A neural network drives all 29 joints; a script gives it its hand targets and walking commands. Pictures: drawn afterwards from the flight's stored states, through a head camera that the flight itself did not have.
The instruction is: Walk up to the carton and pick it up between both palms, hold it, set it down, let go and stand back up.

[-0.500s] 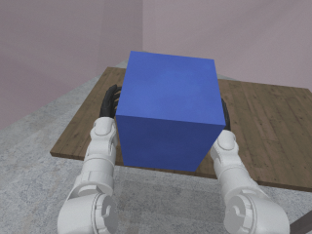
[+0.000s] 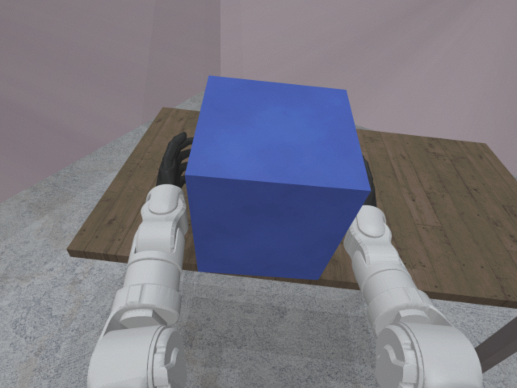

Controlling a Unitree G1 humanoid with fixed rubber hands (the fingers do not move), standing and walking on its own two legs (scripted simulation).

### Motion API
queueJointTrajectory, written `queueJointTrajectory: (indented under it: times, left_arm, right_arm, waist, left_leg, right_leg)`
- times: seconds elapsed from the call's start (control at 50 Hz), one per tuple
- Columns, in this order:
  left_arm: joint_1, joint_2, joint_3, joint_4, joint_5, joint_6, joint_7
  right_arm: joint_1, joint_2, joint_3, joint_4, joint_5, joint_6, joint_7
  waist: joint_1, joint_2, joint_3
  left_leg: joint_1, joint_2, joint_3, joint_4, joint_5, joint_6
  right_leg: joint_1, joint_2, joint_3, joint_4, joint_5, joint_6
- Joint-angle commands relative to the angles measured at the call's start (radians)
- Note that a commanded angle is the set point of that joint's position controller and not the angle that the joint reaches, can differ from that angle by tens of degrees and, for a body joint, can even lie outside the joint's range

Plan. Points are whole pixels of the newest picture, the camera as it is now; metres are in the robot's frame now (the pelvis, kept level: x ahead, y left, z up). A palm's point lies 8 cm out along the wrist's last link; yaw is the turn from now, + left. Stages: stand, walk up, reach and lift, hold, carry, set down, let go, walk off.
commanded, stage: reach and lift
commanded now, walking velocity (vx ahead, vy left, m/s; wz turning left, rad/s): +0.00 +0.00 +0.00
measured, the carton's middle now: (267, 185) +0.41 +0.04 +0.14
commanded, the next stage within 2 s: hold in 1.94 s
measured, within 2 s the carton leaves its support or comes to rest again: neither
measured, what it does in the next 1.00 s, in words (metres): stands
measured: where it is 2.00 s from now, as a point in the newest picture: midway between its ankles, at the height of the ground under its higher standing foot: outside the picture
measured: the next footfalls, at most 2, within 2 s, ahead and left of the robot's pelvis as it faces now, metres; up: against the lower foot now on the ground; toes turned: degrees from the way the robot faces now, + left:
none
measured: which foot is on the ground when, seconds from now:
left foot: down 0.00-1.00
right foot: down 0.00-1.00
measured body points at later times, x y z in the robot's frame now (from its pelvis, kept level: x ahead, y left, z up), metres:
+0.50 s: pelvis -0.02 +0.01 +0.00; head -0.06 +0.05 +0.44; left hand +0.38 +0.19 +0.19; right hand +0.38 -0.11 +0.17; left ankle +0.01 +0.09 -0.75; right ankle +0.01 -0.08 -0.75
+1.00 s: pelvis -0.02 +0.02 +0.00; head -0.07 +0.04 +0.44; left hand +0.38 +0.16 +0.22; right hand +0.38 -0.14 +0.20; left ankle +0.01 +0.09 -0.75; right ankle +0.01 -0.08 -0.75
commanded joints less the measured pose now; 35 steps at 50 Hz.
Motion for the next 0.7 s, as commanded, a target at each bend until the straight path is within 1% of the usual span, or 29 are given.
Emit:
queueJointTrajectory:
  times: [0.0,0.04,0.06,0.08,0.14,0.16,0.18,0.2,0.22,0.24,0.26,0.28,0.32,0.34,0.36,0.38,0.4,0.42,0.44,0.46,0.48,0.5,0.52,0.56,0.58,0.6,0.62,0.64,0.68]
  left_arm:
    - [-0.842,-0.617,-0.399,-0.210,-0.041,-0.015,-0.121]
    - [-0.827,-0.581,-0.355,-0.162,-0.016,0.024,-0.137]
    - [-0.793,-0.576,-0.336,-0.139,0.000,0.053,-0.148]
    - [-0.780,-0.565,-0.306,-0.148,0.010,0.075,-0.159]
    - [-0.687,-0.529,-0.243,-0.085,0.039,0.156,-0.191]
    - [-0.662,-0.514,-0.216,-0.062,0.058,0.185,-0.203]
    - [-0.665,-0.480,-0.197,-0.063,0.069,0.201,-0.211]
    - [-0.662,-0.466,-0.189,-0.070,0.070,0.221,-0.215]
    - [-0.674,-0.455,-0.196,-0.106,0.064,0.235,-0.216]
    - [-0.692,-0.466,-0.207,-0.139,0.062,0.246,-0.213]
    - [-0.715,-0.476,-0.231,-0.164,0.051,0.256,-0.208]
    - [-0.739,-0.496,-0.252,-0.199,0.038,0.263,-0.202]
    - [-0.783,-0.526,-0.298,-0.240,0.011,0.264,-0.187]
    - [-0.825,-0.539,-0.327,-0.264,-0.011,0.263,-0.178]
    - [-0.839,-0.555,-0.358,-0.278,-0.039,0.264,-0.171]
    - [-0.862,-0.589,-0.396,-0.303,-0.059,0.260,-0.163]
    - [-0.900,-0.598,-0.437,-0.339,-0.091,0.253,-0.151]
    - [-0.904,-0.614,-0.460,-0.365,-0.103,0.249,-0.141]
    - [-0.891,-0.627,-0.468,-0.357,-0.104,0.255,-0.135]
    - [-0.897,-0.620,-0.476,-0.369,-0.102,0.258,-0.128]
    - [-0.912,-0.607,-0.478,-0.378,-0.110,0.263,-0.126]
    - [-0.908,-0.598,-0.455,-0.359,-0.093,0.278,-0.128]
    - [-0.890,-0.596,-0.466,-0.347,-0.098,0.292,-0.123]
    - [-0.825,-0.572,-0.417,-0.273,-0.074,0.341,-0.128]
    - [-0.826,-0.570,-0.412,-0.283,-0.081,0.353,-0.130]
    - [-0.817,-0.564,-0.422,-0.293,-0.086,0.371,-0.131]
    - [-0.815,-0.568,-0.406,-0.288,-0.077,0.388,-0.132]
    - [-0.824,-0.561,-0.397,-0.289,-0.071,0.401,-0.132]
    - [-0.815,-0.567,-0.379,-0.284,-0.063,0.414,-0.132]
  right_arm:
    - [-0.989,0.481,0.322,-0.327,-0.017,-0.036,0.118]
    - [-0.970,0.476,0.288,-0.285,-0.031,0.002,0.112]
    - [-0.953,0.466,0.286,-0.278,-0.020,0.020,0.106]
    - [-0.943,0.467,0.281,-0.271,-0.013,0.038,0.102]
    - [-0.952,0.433,0.280,-0.305,0.020,0.079,0.086]
    - [-0.952,0.412,0.273,-0.304,0.024,0.095,0.081]
    - [-0.943,0.396,0.265,-0.303,0.019,0.112,0.078]
    - [-0.944,0.394,0.262,-0.314,0.029,0.129,0.080]
    - [-0.924,0.382,0.263,-0.299,0.038,0.142,0.081]
    - [-0.941,0.378,0.265,-0.325,0.053,0.144,0.084]
    - [-0.954,0.383,0.268,-0.322,0.062,0.151,0.088]
    - [-0.968,0.379,0.269,-0.333,0.073,0.153,0.095]
    - [-1.027,0.394,0.300,-0.396,0.097,0.145,0.107]
    - [-1.043,0.403,0.303,-0.402,0.102,0.147,0.109]
    - [-1.077,0.410,0.314,-0.448,0.115,0.148,0.110]
    - [-1.111,0.424,0.325,-0.499,0.127,0.140,0.109]
    - [-1.134,0.426,0.334,-0.538,0.129,0.136,0.109]
    - [-1.135,0.440,0.348,-0.565,0.143,0.134,0.108]
    - [-1.139,0.425,0.352,-0.573,0.138,0.141,0.105]
    - [-1.114,0.432,0.364,-0.546,0.133,0.156,0.102]
    - [-1.090,0.436,0.346,-0.533,0.131,0.172,0.102]
    - [-1.072,0.431,0.348,-0.483,0.125,0.200,0.104]
    - [-1.066,0.438,0.347,-0.492,0.131,0.212,0.108]
    - [-1.076,0.419,0.339,-0.492,0.140,0.247,0.104]
    - [-1.089,0.425,0.349,-0.483,0.151,0.257,0.106]
    - [-1.076,0.416,0.345,-0.480,0.163,0.272,0.104]
    - [-1.081,0.419,0.347,-0.475,0.178,0.288,0.102]
    - [-1.079,0.416,0.351,-0.468,0.182,0.303,0.102]
    - [-1.096,0.407,0.352,-0.473,0.200,0.320,0.105]
  waist:
    - [-0.037,0.130,-0.677]
    - [-0.041,0.105,-0.588]
    - [-0.036,0.112,-0.515]
    - [-0.034,0.090,-0.483]
    - [-0.019,0.062,-0.341]
    - [-0.020,0.068,-0.287]
    - [-0.030,0.058,-0.272]
    - [-0.028,0.057,-0.238]
    - [-0.037,0.065,-0.207]
    - [-0.032,0.095,-0.229]
    - [-0.053,0.103,-0.234]
    - [-0.057,0.130,-0.262]
    - [-0.060,0.144,-0.353]
    - [-0.074,0.150,-0.387]
    - [-0.084,0.139,-0.432]
    - [-0.085,0.167,-0.490]
    - [-0.113,0.172,-0.551]
    - [-0.113,0.178,-0.601]
    - [-0.126,0.169,-0.608]
    - [-0.126,0.159,-0.612]
    - [-0.152,0.169,-0.604]
    - [-0.136,0.157,-0.532]
    - [-0.141,0.164,-0.539]
    - [-0.122,0.144,-0.483]
    - [-0.120,0.128,-0.473]
    - [-0.130,0.146,-0.446]
    - [-0.125,0.142,-0.426]
    - [-0.133,0.151,-0.415]
    - [-0.124,0.145,-0.399]
  left_leg:
    - [0.263,-0.010,-0.034,0.016,0.459,-0.073]
    - [0.220,-0.015,-0.028,-0.010,0.369,-0.054]
    - [0.209,-0.015,-0.030,-0.021,0.354,-0.048]
    - [0.205,-0.016,-0.026,-0.036,0.330,-0.037]
    - [0.165,-0.019,-0.024,-0.067,0.254,-0.012]
    - [0.147,-0.023,-0.018,-0.078,0.225,-0.009]
    - [0.133,-0.026,-0.011,-0.095,0.161,0.003]
    - [0.102,-0.021,-0.013,-0.105,0.142,0.011]
    - [0.105,-0.022,-0.007,-0.112,0.135,0.005]
    - [0.130,-0.017,-0.012,-0.099,0.165,-0.007]
    - [0.163,-0.018,-0.011,-0.087,0.187,-0.013]
    - [0.189,-0.012,-0.014,-0.082,0.220,-0.028]
    - [0.258,-0.008,-0.029,-0.046,0.296,-0.036]
    - [0.287,-0.004,-0.039,-0.034,0.320,-0.042]
    - [0.322,-0.001,-0.053,-0.021,0.338,-0.042]
    - [0.339,0.002,-0.059,0.000,0.373,-0.053]
    - [0.375,0.004,-0.071,0.014,0.413,-0.063]
    - [0.399,0.011,-0.080,0.031,0.445,-0.071]
    - [0.423,0.010,-0.085,0.041,0.462,-0.077]
    - [0.426,0.013,-0.091,0.043,0.456,-0.073]
    - [0.434,0.014,-0.097,0.028,0.398,-0.071]
    - [0.391,0.008,-0.095,0.011,0.336,-0.059]
    - [0.377,0.017,-0.102,0.002,0.305,-0.056]
    - [0.299,0.008,-0.097,-0.020,0.209,-0.031]
    - [0.278,0.007,-0.094,-0.029,0.182,-0.021]
    - [0.263,0.009,-0.099,-0.030,0.186,-0.021]
    - [0.261,0.005,-0.092,-0.030,0.199,-0.023]
    - [0.260,0.006,-0.095,-0.036,0.195,-0.030]
    - [0.261,0.009,-0.100,-0.037,0.186,-0.028]
  right_leg:
    - [0.242,-0.023,0.079,0.039,0.310,0.053]
    - [0.249,-0.033,0.086,0.029,0.236,0.054]
    - [0.268,-0.037,0.091,0.026,0.229,0.053]
    - [0.295,-0.038,0.084,0.020,0.234,0.063]
    - [0.346,-0.046,0.094,0.009,0.194,0.073]
    - [0.350,-0.052,0.098,0.001,0.177,0.078]
    - [0.364,-0.055,0.092,-0.009,0.132,0.078]
    - [0.365,-0.054,0.098,-0.008,0.104,0.076]
    - [0.352,-0.047,0.093,-0.006,0.080,0.072]
    - [0.333,-0.043,0.086,-0.007,0.074,0.064]
    - [0.304,-0.038,0.082,-0.010,0.067,0.063]
    - [0.279,-0.026,0.067,-0.016,0.052,0.054]
    - [0.234,-0.019,0.052,-0.012,0.058,0.052]
    - [0.210,-0.011,0.045,-0.010,0.068,0.048]
    - [0.188,-0.012,0.050,-0.008,0.074,0.046]
    - [0.174,-0.006,0.046,0.001,0.101,0.045]
    - [0.166,-0.010,0.047,0.006,0.123,0.048]
    - [0.151,-0.003,0.048,0.008,0.145,0.042]
    - [0.147,0.003,0.044,0.009,0.154,0.045]
    - [0.127,0.007,0.036,0.005,0.141,0.044]
    - [0.119,-0.002,0.048,-0.004,0.092,0.040]
    - [0.101,-0.003,0.040,-0.002,0.058,0.047]
    - [0.107,-0.004,0.051,-0.001,0.035,0.044]
    - [0.116,-0.012,0.056,-0.004,-0.001,0.055]
    - [0.124,-0.014,0.055,-0.001,-0.001,0.058]
    - [0.141,-0.015,0.068,0.000,0.014,0.055]
    - [0.148,-0.011,0.067,-0.002,0.026,0.054]
    - [0.160,-0.008,0.065,-0.007,0.016,0.053]
    - [0.152,-0.004,0.059,-0.007,-0.007,0.050]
